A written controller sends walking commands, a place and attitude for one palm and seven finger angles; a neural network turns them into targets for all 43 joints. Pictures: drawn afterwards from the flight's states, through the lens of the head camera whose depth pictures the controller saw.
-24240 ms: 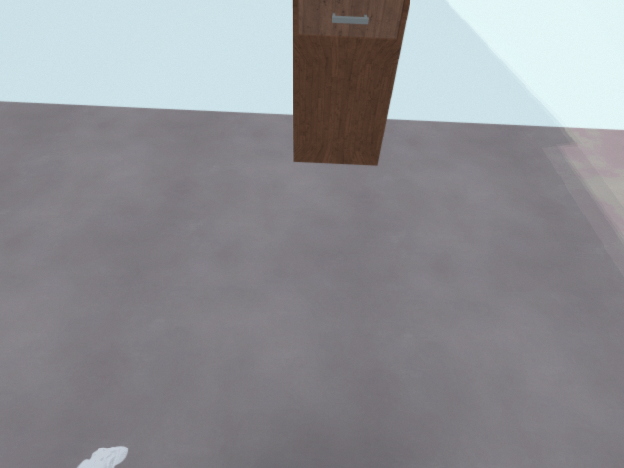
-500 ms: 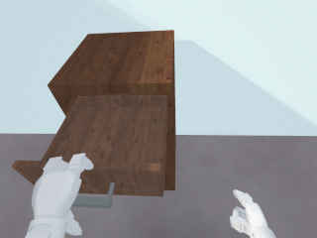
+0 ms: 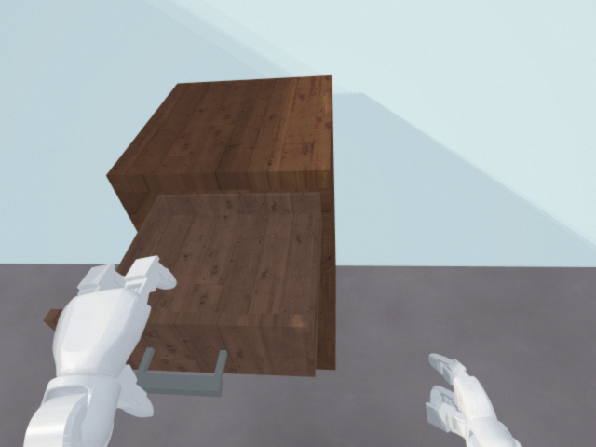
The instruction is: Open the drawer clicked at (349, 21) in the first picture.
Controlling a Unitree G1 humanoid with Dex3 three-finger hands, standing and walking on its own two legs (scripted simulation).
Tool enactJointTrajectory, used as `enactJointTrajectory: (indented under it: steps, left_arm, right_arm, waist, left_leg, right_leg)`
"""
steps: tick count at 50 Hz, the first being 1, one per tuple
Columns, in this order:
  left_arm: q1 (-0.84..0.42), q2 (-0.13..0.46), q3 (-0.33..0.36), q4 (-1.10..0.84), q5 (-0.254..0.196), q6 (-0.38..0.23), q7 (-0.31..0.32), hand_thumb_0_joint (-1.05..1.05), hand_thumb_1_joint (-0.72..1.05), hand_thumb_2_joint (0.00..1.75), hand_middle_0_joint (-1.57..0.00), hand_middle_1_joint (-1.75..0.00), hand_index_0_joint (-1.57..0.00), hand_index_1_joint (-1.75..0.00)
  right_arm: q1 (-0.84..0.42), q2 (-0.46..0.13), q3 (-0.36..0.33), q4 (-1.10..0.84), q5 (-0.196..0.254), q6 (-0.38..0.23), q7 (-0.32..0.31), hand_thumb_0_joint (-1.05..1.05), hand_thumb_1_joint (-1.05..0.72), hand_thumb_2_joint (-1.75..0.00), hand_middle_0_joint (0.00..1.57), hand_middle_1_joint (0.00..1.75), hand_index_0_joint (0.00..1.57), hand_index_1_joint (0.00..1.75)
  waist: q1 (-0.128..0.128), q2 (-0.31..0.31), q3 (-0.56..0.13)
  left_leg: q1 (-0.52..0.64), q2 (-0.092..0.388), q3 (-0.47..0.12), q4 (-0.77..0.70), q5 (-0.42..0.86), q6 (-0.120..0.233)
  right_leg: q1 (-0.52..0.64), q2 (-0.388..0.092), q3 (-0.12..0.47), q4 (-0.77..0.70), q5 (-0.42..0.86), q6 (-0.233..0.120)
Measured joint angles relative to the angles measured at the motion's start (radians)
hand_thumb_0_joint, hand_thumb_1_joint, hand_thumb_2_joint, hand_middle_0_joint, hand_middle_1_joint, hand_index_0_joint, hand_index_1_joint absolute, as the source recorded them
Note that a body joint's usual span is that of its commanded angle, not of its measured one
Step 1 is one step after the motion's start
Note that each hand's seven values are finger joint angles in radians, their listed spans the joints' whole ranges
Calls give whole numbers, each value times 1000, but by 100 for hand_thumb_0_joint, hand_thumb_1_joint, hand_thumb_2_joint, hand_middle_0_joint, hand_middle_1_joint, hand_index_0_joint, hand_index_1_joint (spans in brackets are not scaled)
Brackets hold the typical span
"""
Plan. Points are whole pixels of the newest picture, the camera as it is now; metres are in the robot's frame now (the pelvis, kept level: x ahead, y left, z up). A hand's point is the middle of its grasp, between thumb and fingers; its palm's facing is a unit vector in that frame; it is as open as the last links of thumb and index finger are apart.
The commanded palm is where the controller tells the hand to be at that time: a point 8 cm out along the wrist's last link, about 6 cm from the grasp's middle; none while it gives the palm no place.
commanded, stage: draw the hand back to the body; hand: left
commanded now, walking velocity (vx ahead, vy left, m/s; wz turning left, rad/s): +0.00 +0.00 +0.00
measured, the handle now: (180, 370) +0.22 +0.24 -0.05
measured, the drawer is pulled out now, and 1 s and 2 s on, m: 0.30 0.30 0.30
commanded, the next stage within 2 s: step back with the hand held close in 1.70 s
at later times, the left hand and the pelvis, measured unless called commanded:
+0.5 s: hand (119, 351) +0.18 +0.24 +0.11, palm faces +0.09 -0.11 -0.99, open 13.8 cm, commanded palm +0.14 +0.23 +0.16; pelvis -0.01 -0.01 +0.00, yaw +1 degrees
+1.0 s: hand (123, 318) +0.19 +0.22 +0.16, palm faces +0.41 -0.84 -0.36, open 12.9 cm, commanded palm +0.13 +0.26 +0.17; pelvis +0.01 -0.01 +0.00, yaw +3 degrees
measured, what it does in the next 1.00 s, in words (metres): stands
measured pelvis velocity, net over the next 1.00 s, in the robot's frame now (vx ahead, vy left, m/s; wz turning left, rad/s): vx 0.01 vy -0.01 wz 0.05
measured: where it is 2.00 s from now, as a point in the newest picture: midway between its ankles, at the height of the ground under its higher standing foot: outside the picture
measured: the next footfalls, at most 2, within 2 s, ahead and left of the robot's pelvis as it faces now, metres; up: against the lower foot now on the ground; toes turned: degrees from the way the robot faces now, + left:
none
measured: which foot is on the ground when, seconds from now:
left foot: down 0.00-1.00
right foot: down 0.00-1.00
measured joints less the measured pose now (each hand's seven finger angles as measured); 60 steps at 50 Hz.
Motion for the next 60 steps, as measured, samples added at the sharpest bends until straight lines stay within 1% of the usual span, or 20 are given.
enactJointTrajectory:
  steps: [2, 6, 11, 14, 17, 21, 24, 30, 33, 36, 38, 39, 40, 41, 42, 43, 45, 48, 53, 60]
  left_arm:
    - [-1, -4, -2, 5, -6, 5, -17, 0, -50, 30, -31, -120, -32, -120]
    - [-1, -10, -22, 17, -1, -2, -37, 0, -50, 30, -31, -120, -32, -120]
    - [-7, 0, -31, 28, 20, -48, -20, 0, -50, 30, -32, -120, -32, -120]
    - [-9, 17, -4, 34, 21, -69, -1, 0, -50, 30, -32, -120, -33, -120]
    - [-12, 30, 33, 43, 7, -60, 1, 0, -50, 30, -32, -120, -33, -120]
    - [-18, 35, 63, 52, -23, -35, -22, 0, -50, 30, -32, -120, -32, -120]
    - [-8, 39, 68, 47, -38, -32, -43, 0, -50, 30, -31, -120, -32, -120]
    - [27, 51, 64, 25, -40, -82, -47, 0, -50, 30, -32, -120, -32, -120]
    - [31, 68, 84, 29, -36, -110, -33, 0, -50, 30, -32, -120, -32, -120]
    - [31, 77, 110, 31, -41, -117, -21, 0, -50, 30, -32, -120, -33, -120]
    - [32, 20, 168, 23, -396, -161, -21, 0, -49, 31, -31, -119, -33, -119]
    - [38, -17, 191, 23, -531, -187, -18, 0, -49, 31, -31, -119, -33, -119]
    - [46, -52, 207, 24, -640, -210, -16, -1, -48, 31, -31, -118, -32, -118]
    - [54, -80, 216, 21, -725, -227, -15, -1, -46, 32, -31, -118, -32, -118]
    - [60, -99, 220, 16, -787, -241, -13, -1, -45, 32, -31, -117, -32, -117]
    - [65, -111, 223, 9, -832, -254, -9, -1, -43, 33, -31, -116, -32, -115]
    - [70, -119, 234, -5, -888, -276, 0, -1, -39, 35, -31, -113, -31, -113]
    - [68, -117, 261, -18, -931, -301, 9, -1, -31, 38, -30, -108, -31, -108]
    - [70, -113, 306, -26, -959, -324, 7, -1, -16, 45, -28, -98, -29, -98]
    - [106, -116, 316, -19, -972, -332, -9, 0, 7, 55, -26, -83, -27, -82]
  right_arm:
    - [-4, -1, 2, -3, 2, 3, 3, 1, -90, -90, 20, 30, 20, 30]
    - [-3, -6, 5, -11, 0, 5, 4, 1, -90, -90, 20, 30, 20, 30]
    - [5, -7, 5, -5, -8, -2, -6, 1, -90, -90, 20, 30, 20, 30]
    - [5, -3, 2, 9, -8, -7, -10, 1, -90, -90, 20, 30, 20, 30]
    - [4, 0, -1, 18, -5, -8, -12, 1, -90, -90, 20, 30, 20, 30]
    - [3, -6, -3, 22, 0, -8, -17, 1, -90, -90, 20, 30, 20, 30]
    - [7, -14, -3, 17, 0, -8, -24, 1, -90, -90, 20, 30, 20, 30]
    - [19, -25, -4, 6, -5, -18, -37, 1, -90, -90, 20, 30, 20, 30]
    - [22, -23, -7, 10, -7, -23, -42, 1, -90, -90, 20, 30, 19, 30]
    - [23, -21, -12, 13, -5, -29, -43, 1, -90, -90, 20, 30, 19, 30]
    - [24, -8, -15, 7, -3, -68, -56, 1, -91, -90, 20, 30, 20, 30]
    - [28, 2, -11, 5, -3, -101, -65, 1, -91, -90, 20, 30, 20, 30]
    - [35, 14, -6, 0, -4, -129, -75, 1, -91, -90, 20, 30, 20, 30]
    - [46, 26, 0, -4, -6, -153, -85, 1, -91, -90, 20, 30, 20, 30]
    - [59, 37, 5, -6, -9, -176, -94, 1, -91, -90, 20, 30, 20, 30]
    - [73, 47, 10, -6, -14, -196, -101, 1, -91, -90, 20, 30, 20, 30]
    - [97, 58, 18, 3, -20, -228, -108, 1, -90, -90, 20, 30, 20, 30]
    - [121, 62, 20, 20, -24, -256, -107, 1, -90, -90, 20, 30, 20, 30]
    - [129, 51, 6, 49, -25, -271, -92, 1, -90, -90, 20, 30, 20, 30]
    - [115, 41, -20, 60, -17, -259, -87, 1, -90, -90, 20, 30, 20, 30]
  waist:
    - [-1, 0, 7]
    - [4, -3, 16]
    - [14, -7, 20]
    - [14, -7, 19]
    - [9, -7, 21]
    - [1, -2, 26]
    - [-3, 1, 27]
    - [-2, -3, 29]
    - [3, -9, 33]
    - [6, -9, 33]
    - [-14, -9, 60]
    - [-25, -15, 71]
    - [-35, -23, 79]
    - [-43, -33, 83]
    - [-48, -44, 84]
    - [-51, -55, 83]
    - [-55, -70, 76]
    - [-57, -76, 69]
    - [-62, -63, 63]
    - [-66, -55, 56]
  left_leg:
    - [7, 0, -1, -9, 7, 0]
    - [8, 2, -3, -16, 15, -2]
    - [6, 7, -5, -14, 18, -5]
    - [10, 9, -5, -17, 19, -8]
    - [15, 10, -6, -23, 23, -10]
    - [18, 9, -10, -32, 31, -10]
    - [17, 8, -12, -36, 35, -10]
    - [8, 8, -13, -30, 33, -10]
    - [4, 8, -14, -25, 31, -10]
    - [1, 9, -16, -20, 29, -10]
    - [18, 6, -25, -19, 27, -8]
    - [27, 4, -28, -19, 25, -8]
    - [35, 4, -30, -21, 24, -8]
    - [43, 5, -33, -24, 23, -9]
    - [51, 5, -36, -28, 22, -11]
    - [58, 6, -40, -32, 21, -12]
    - [69, 8, -47, -38, 18, -15]
    - [81, 10, -53, -43, 12, -17]
    - [83, 8, -53, -54, 11, -15]
    - [70, 7, -50, -62, 11, -13]
  right_leg:
    - [7, 0, -1, -9, 6, 0]
    - [10, 1, -3, -20, 16, -2]
    - [12, 5, -5, -26, 23, -6]
    - [16, 8, -6, -30, 25, -8]
    - [21, 9, -7, -33, 28, -10]
    - [25, 7, -10, -41, 33, -10]
    - [24, 5, -12, -45, 36, -9]
    - [18, 5, -14, -43, 37, -8]
    - [15, 5, -15, -40, 35, -9]
    - [15, 6, -17, -41, 35, -9]
    - [36, 2, -26, -42, 31, -8]
    - [44, 1, -28, -39, 27, -8]
    - [53, 1, -30, -39, 24, -8]
    - [61, 1, -33, -42, 21, -9]
    - [70, 1, -36, -45, 19, -10]
    - [78, 1, -40, -49, 17, -11]
    - [92, 3, -46, -58, 13, -13]
    - [107, 5, -52, -68, 8, -15]
    - [109, 2, -52, -76, 5, -13]
    - [93, 1, -49, -79, 3, -11]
